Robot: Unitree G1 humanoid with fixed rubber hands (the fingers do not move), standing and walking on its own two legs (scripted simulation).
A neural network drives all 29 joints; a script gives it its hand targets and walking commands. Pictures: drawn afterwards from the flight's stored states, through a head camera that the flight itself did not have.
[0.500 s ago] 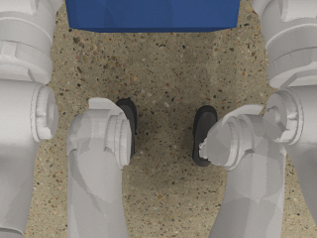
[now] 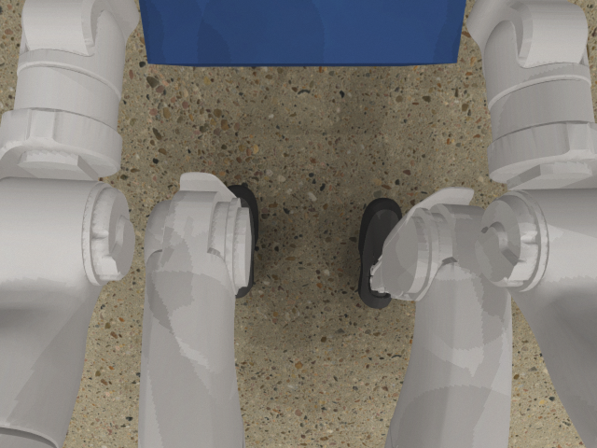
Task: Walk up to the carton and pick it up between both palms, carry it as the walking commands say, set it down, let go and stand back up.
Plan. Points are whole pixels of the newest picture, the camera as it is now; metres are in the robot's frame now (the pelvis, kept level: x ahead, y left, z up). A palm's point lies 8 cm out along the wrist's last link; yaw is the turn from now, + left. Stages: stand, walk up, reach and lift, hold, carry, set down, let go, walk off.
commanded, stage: reach and lift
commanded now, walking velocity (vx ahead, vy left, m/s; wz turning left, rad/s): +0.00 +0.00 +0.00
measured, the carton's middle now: out of the picture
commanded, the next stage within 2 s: none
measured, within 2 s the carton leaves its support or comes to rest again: neither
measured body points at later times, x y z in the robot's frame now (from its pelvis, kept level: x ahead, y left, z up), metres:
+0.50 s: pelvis -0.01 +0.00 +0.04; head +0.32 +0.04 +0.35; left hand +0.53 +0.23 -0.06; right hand +0.56 -0.14 -0.05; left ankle +0.15 +0.13 -0.37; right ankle +0.14 -0.13 -0.37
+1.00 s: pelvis +0.05 -0.01 +0.12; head +0.30 +0.01 +0.49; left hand +0.52 +0.23 +0.04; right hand +0.55 -0.14 +0.04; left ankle +0.14 +0.13 -0.37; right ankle +0.14 -0.13 -0.37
